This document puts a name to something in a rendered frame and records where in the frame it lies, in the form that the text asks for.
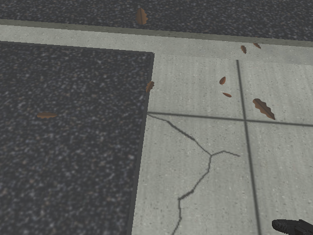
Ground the right robot hand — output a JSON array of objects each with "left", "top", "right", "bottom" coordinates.
[{"left": 272, "top": 219, "right": 313, "bottom": 235}]

